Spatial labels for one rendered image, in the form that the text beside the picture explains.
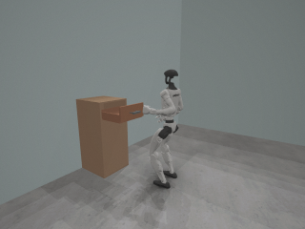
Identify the left robot upper arm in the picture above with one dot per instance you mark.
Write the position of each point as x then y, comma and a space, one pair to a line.
166, 96

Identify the left robot thigh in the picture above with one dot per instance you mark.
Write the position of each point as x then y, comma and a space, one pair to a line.
160, 134

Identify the right robot thigh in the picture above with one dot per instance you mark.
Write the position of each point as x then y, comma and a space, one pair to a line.
163, 145

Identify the cabinet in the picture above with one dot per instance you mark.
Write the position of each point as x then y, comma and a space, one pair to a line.
103, 144

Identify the drawer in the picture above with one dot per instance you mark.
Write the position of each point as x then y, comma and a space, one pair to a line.
122, 114

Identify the right robot upper arm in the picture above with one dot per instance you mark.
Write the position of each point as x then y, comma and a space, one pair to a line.
180, 102

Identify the left robot forearm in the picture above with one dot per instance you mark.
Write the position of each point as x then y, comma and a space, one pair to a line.
165, 111

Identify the robot thigh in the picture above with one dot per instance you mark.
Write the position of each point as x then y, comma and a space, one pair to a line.
163, 145
160, 134

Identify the left robot hand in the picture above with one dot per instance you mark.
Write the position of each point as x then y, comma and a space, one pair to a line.
146, 109

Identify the handle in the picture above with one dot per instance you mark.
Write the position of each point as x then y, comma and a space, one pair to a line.
136, 112

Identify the right robot hand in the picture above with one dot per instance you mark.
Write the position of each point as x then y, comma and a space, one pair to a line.
161, 119

